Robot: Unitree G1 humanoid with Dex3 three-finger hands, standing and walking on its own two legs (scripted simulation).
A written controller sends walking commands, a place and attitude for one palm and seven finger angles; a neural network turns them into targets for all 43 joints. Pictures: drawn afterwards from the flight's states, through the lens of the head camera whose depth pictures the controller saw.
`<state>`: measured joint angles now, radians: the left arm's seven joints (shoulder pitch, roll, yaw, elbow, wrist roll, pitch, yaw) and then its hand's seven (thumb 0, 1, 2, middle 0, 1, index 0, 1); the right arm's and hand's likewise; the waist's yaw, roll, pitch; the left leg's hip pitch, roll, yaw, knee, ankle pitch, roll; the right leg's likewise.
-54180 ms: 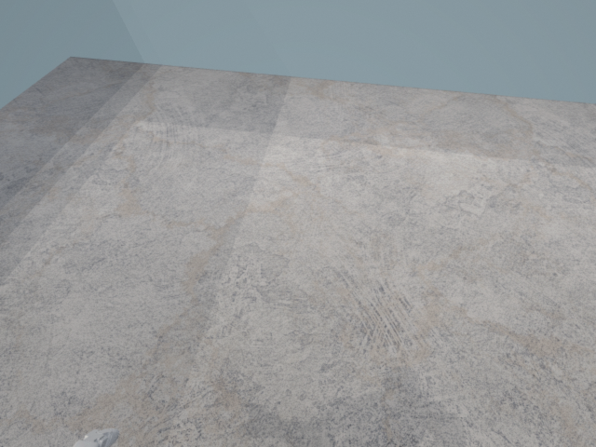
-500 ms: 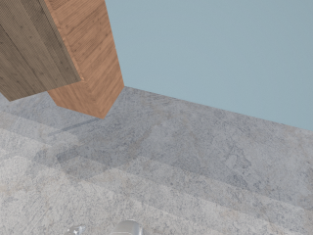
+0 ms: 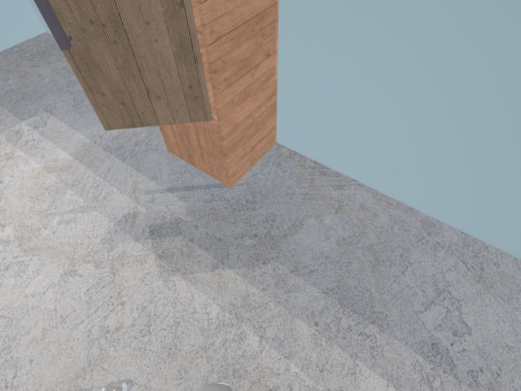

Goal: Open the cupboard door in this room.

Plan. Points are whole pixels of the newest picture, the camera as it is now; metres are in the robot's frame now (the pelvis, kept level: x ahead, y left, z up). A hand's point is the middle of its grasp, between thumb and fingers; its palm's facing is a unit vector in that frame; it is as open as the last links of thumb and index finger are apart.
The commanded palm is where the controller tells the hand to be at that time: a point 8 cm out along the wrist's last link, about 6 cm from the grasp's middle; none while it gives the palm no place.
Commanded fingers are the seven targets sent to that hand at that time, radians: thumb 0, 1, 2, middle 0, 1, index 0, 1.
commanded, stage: turn to face it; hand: left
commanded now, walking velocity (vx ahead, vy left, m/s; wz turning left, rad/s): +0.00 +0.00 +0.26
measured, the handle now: (53, 16) +0.97 +0.62 +0.10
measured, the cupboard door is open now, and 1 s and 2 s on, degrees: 43 43 43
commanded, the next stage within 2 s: take the last steps up to it in 0.10 s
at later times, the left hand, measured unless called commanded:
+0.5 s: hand out of the picture +0.05 +0.23 -0.15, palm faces +0.18 -0.96 -0.20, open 7.4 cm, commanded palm none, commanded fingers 0.00 0.90 0.90 -0.20 -0.30 -0.20 -0.30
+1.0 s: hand out of the picture +0.07 +0.26 -0.16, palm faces +0.34 -0.92 -0.19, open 7.3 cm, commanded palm none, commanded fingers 0.00 0.90 0.90 -0.20 -0.30 -0.20 -0.30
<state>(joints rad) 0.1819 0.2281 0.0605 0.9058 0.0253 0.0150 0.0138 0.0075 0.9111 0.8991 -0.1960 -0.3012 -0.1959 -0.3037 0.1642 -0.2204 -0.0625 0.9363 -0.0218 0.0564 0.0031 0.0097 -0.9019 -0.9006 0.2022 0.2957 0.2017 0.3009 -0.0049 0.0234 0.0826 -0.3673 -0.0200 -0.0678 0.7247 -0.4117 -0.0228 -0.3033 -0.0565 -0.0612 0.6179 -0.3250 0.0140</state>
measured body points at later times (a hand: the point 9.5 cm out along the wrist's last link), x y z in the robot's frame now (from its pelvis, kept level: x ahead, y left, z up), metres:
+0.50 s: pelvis +0.03 +0.03 +0.02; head +0.06 +0.05 +0.47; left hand +0.04 +0.29 -0.14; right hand +0.09 -0.20 -0.13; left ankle +0.00 +0.12 -0.73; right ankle +0.05 -0.11 -0.66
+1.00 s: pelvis +0.16 +0.10 +0.01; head +0.18 +0.11 +0.46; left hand +0.05 +0.31 -0.15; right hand +0.31 -0.13 -0.13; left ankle +0.20 +0.25 -0.71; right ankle +0.13 -0.09 -0.72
